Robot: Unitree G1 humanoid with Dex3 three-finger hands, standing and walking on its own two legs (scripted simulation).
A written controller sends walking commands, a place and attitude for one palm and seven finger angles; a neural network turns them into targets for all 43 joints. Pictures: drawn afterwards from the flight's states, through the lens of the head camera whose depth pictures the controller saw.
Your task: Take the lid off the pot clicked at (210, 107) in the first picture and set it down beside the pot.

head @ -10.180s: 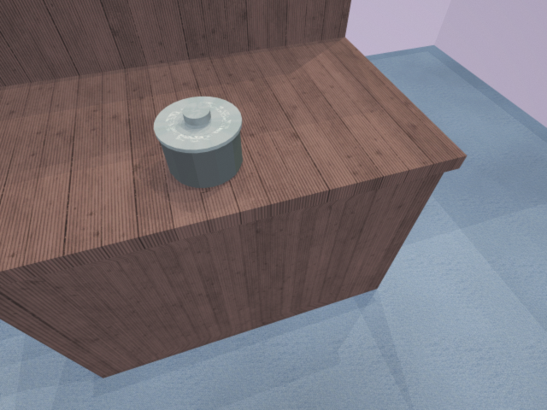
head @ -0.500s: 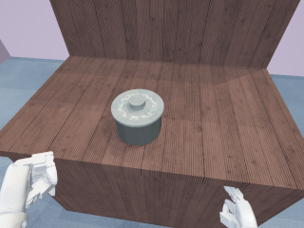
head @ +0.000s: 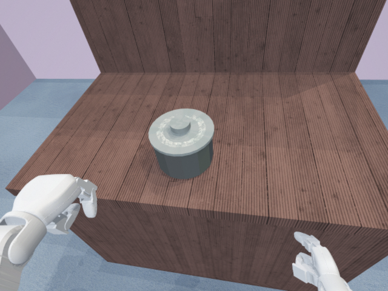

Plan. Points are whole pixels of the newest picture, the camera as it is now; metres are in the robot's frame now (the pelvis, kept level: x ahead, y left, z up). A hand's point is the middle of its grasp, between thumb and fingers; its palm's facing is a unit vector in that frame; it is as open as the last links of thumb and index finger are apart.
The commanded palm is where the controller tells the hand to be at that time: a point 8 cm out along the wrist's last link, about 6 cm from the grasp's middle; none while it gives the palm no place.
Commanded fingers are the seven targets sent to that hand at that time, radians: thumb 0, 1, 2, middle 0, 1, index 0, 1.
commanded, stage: reach forward and open the fingers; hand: left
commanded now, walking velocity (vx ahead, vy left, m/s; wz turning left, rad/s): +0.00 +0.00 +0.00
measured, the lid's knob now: (180, 124) +0.47 +0.10 +0.09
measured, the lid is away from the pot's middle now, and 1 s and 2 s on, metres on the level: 0.00 0.00 0.00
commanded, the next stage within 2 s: move the open hand above the knob in 0.60 s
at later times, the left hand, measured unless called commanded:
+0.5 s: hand (70, 181) +0.26 +0.26 +0.14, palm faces -0.14 -0.05 -0.99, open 9.7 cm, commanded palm +0.24 +0.25 +0.21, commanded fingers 0.00 -0.32 1.47 -0.83 -0.08 -0.83 -0.08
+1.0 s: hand (99, 149) +0.32 +0.22 +0.16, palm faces -0.16 -0.05 -0.99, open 10.1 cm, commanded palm +0.30 +0.22 +0.22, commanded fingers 0.00 -0.33 1.48 -0.84 -0.08 -0.84 -0.08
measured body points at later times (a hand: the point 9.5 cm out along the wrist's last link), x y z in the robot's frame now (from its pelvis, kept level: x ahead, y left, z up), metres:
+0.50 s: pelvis -0.02 +0.01 +0.00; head -0.01 -0.03 +0.45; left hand +0.26 +0.26 +0.20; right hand +0.20 -0.21 -0.09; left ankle +0.02 +0.10 -0.74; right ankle +0.00 -0.12 -0.74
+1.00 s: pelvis -0.01 +0.01 +0.00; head +0.01 -0.04 +0.45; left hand +0.32 +0.22 +0.21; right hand +0.21 -0.20 -0.10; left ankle +0.02 +0.10 -0.74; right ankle +0.00 -0.12 -0.74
